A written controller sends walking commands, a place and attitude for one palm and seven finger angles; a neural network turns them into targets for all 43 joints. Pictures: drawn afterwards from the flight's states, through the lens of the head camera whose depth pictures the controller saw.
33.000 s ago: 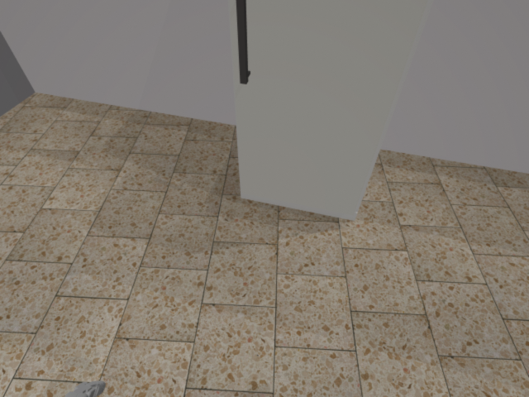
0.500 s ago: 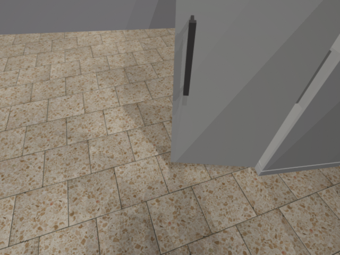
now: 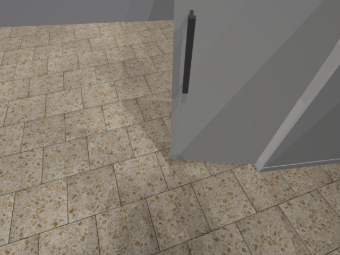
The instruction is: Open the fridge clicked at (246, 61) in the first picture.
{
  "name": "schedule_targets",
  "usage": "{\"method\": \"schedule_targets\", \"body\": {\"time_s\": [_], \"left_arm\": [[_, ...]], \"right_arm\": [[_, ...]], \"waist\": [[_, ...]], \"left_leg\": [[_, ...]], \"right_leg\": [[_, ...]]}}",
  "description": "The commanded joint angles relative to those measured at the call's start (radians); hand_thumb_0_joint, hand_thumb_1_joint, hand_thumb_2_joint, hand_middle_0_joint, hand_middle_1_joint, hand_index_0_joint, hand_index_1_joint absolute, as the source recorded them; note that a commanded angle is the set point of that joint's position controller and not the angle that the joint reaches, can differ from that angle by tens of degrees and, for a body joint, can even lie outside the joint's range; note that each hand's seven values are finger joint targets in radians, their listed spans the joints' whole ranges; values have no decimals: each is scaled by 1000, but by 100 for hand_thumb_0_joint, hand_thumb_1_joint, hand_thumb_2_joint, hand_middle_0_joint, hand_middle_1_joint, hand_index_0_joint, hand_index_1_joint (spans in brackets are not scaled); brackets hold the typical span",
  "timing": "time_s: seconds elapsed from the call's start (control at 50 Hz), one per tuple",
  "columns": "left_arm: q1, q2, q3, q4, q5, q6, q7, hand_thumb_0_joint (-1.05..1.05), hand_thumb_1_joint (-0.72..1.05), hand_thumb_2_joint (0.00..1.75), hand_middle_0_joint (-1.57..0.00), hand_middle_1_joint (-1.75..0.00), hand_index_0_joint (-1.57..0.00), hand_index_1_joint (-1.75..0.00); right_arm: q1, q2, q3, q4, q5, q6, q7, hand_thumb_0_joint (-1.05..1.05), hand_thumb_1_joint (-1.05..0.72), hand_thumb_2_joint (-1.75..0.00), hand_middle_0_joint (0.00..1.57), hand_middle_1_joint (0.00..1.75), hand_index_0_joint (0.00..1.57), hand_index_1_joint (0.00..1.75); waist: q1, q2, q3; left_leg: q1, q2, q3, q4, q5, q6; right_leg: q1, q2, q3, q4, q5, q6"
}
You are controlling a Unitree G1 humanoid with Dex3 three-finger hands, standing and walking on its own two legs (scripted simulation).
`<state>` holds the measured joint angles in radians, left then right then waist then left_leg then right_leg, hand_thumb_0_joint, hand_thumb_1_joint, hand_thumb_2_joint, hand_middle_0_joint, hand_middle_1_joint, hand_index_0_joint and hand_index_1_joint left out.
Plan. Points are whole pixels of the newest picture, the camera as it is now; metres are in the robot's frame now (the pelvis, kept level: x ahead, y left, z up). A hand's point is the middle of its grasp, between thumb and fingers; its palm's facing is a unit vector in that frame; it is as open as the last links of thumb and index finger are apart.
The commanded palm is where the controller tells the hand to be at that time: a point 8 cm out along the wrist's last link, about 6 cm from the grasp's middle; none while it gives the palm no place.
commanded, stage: look to check the result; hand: left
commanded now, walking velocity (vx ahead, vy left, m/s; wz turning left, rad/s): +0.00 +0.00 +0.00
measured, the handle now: (188, 56) +0.72 -0.02 +0.08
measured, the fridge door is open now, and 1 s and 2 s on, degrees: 79 79 79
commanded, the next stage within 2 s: stand and wait in 0.32 s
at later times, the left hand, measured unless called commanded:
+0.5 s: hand out of the picture +0.03 +0.17 -0.17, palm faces +0.02 -0.98 -0.20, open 7.4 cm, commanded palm none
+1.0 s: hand out of the picture +0.01 +0.16 -0.18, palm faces +0.03 -0.98 -0.18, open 7.4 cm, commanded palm none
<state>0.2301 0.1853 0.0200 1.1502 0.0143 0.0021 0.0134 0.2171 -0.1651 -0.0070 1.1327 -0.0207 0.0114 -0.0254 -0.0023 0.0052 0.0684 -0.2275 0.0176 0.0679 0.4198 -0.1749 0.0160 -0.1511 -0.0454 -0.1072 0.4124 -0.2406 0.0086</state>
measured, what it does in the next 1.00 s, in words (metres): stands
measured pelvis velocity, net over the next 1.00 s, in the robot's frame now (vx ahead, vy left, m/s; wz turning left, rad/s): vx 0.02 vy -0.01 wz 0.01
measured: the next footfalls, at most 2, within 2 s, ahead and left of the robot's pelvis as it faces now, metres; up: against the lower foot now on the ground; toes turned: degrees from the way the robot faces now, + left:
none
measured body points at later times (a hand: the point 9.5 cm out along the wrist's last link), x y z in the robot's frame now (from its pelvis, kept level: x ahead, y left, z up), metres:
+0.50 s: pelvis +0.01 -0.01 +0.00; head +0.03 -0.01 +0.45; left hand +0.03 +0.23 -0.16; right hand +0.04 -0.24 -0.16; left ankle +0.03 +0.11 -0.74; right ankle -0.01 -0.12 -0.74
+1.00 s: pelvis +0.02 -0.01 +0.00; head +0.04 -0.01 +0.45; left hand +0.01 +0.21 -0.16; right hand +0.02 -0.23 -0.16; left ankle +0.03 +0.11 -0.74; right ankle -0.01 -0.12 -0.74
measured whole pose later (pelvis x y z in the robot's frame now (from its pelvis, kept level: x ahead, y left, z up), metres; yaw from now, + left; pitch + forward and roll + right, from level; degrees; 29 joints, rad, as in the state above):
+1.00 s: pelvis +0.02 -0.01 +0.00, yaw +0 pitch -1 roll +0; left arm 0.25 0.16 0.01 1.16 0.01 0.00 0.02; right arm 0.24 -0.15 0.00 1.16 -0.02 0.01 -0.04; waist 0.00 0.00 0.06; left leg -0.19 0.03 0.06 0.40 -0.19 0.00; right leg -0.10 -0.03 -0.12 0.38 -0.26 -0.01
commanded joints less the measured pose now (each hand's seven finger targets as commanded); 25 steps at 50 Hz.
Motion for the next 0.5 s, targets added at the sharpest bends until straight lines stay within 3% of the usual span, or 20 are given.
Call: {"method": "schedule_targets", "body": {"time_s": [0.0,0.48], "left_arm": [[38,121,15,-24,-2,-15,12,0,90,90,-20,-30,-20,-30],[44,119,11,-23,-4,-19,13,0,90,90,-20,-30,-20,-30]], "right_arm": [[35,-119,-18,-25,2,-15,-6,0,-90,-90,20,30,20,30],[33,-112,-10,-14,2,-14,-8,0,-90,-90,20,30,20,30]], "waist": [[-2,3,-42],[0,-14,-25]], "left_leg": [[48,95,-98,-80,100,6],[58,92,-92,-81,126,-1]], "right_leg": [[-20,-88,81,-95,58,-39],[7,-91,76,-125,89,-38]]}}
